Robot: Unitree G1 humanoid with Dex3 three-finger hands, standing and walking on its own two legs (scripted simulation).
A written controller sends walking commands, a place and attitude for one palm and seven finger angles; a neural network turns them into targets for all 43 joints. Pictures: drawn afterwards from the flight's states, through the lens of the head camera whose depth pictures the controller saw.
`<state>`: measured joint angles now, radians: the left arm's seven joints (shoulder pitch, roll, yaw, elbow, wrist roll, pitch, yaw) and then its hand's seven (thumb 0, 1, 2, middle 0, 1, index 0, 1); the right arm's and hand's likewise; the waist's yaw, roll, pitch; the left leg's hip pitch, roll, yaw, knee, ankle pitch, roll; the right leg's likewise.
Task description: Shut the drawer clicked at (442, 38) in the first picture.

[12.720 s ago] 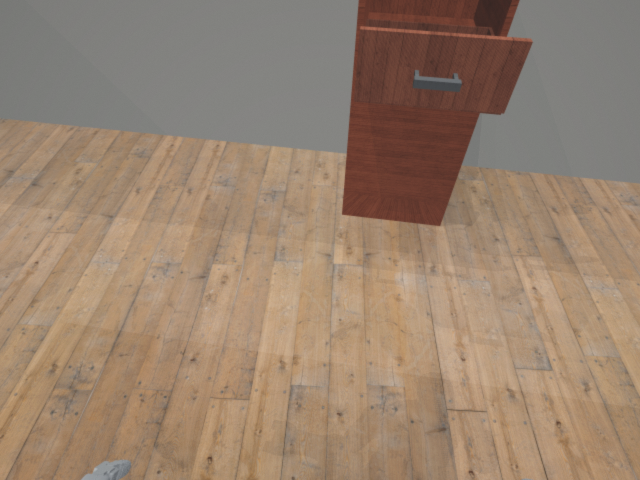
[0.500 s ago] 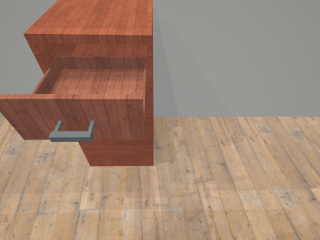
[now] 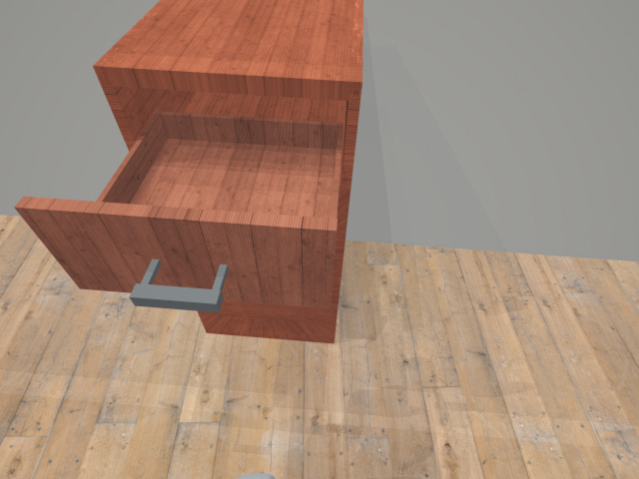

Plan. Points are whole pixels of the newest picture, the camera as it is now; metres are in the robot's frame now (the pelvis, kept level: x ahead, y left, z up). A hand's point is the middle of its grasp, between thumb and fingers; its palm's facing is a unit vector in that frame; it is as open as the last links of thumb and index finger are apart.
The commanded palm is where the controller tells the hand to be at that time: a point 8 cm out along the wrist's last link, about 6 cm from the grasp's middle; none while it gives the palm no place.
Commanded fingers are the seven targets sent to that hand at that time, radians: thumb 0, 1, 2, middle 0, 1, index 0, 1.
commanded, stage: come to a stop and stand still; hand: left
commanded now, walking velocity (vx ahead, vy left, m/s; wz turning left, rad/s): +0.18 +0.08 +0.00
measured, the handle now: (182, 283) +0.34 +0.21 +0.04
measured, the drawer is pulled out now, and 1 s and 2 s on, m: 0.29 0.29 0.29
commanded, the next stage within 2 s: none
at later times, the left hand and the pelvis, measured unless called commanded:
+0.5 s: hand out of the picture +0.08 +0.20 -0.17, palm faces -0.02 -0.97 -0.23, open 7.3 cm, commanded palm none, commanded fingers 0.00 0.90 0.90 -0.20 -0.30 -0.20 -0.30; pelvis +0.04 +0.02 +0.00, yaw -2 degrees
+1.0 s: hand out of the picture +0.07 +0.25 -0.16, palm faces -0.05 -0.97 -0.25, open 7.4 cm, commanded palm none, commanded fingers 0.00 0.90 0.90 -0.20 -0.30 -0.20 -0.30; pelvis +0.03 +0.06 +0.00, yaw -3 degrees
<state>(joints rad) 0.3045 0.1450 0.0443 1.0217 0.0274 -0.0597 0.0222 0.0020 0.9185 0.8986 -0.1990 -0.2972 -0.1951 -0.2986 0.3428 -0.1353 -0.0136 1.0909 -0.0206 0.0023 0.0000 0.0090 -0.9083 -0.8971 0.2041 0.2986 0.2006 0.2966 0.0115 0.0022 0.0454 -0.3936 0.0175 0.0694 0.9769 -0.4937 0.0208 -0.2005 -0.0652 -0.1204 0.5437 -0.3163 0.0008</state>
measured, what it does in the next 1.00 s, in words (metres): steps on the spot: left foot, then right foot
